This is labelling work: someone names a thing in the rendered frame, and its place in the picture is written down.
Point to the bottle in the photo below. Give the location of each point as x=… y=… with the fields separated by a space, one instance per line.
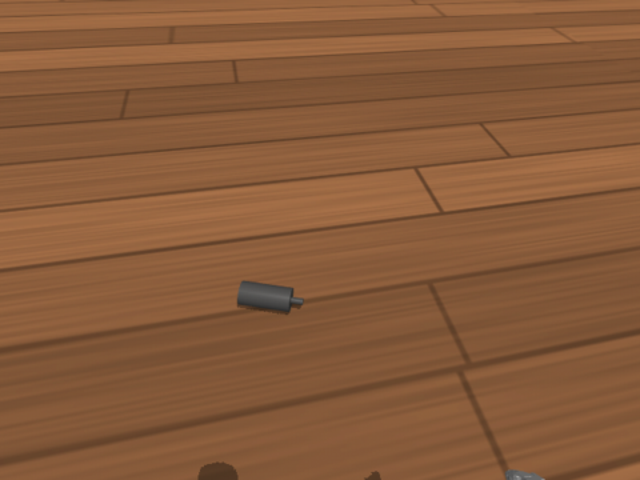
x=267 y=296

